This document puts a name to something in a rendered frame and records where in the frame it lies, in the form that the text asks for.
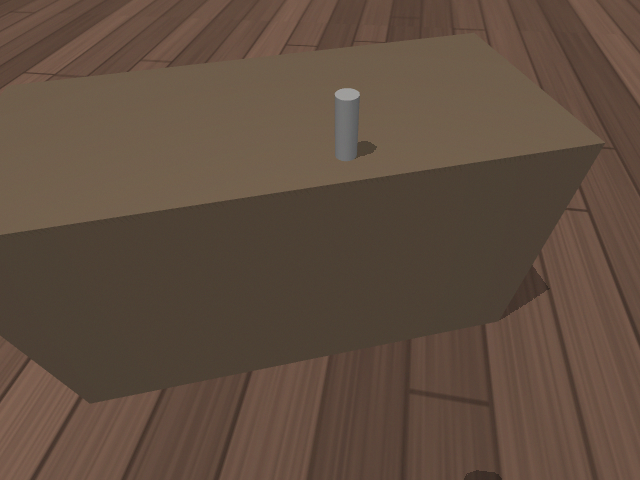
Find can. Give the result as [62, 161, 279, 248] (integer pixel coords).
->
[335, 88, 360, 161]

